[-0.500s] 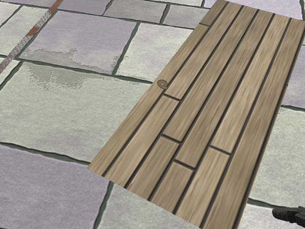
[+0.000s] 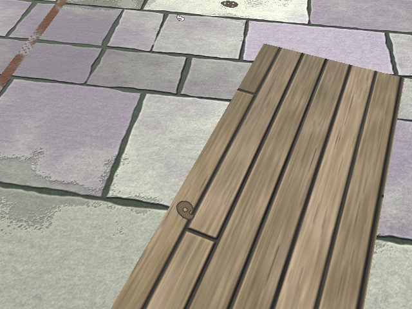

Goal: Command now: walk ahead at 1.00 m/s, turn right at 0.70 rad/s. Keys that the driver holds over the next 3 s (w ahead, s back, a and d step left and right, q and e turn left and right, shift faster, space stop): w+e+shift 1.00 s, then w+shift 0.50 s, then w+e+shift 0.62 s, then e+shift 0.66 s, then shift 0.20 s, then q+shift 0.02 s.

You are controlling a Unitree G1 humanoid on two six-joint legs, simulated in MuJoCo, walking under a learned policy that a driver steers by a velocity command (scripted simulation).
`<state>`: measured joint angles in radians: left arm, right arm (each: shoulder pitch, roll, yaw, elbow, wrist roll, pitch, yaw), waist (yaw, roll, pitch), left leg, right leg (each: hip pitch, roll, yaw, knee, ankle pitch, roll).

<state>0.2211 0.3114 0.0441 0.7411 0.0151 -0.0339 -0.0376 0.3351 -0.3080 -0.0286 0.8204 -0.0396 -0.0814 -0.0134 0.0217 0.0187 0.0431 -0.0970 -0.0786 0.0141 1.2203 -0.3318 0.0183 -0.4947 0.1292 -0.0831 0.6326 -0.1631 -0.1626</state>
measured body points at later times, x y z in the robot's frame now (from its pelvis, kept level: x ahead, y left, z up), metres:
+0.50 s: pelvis +0.47 -0.01 +0.02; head +0.50 -0.03 +0.47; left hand +0.67 +0.24 -0.09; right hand +0.51 -0.33 -0.07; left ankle +0.56 +0.10 -0.71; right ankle +0.30 -0.04 -0.59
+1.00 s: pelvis +0.84 -0.28 +0.02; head +0.87 -0.29 +0.46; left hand +1.10 -0.13 -0.12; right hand +0.76 -0.56 -0.07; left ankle +0.99 -0.16 -0.62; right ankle +0.82 -0.27 -0.71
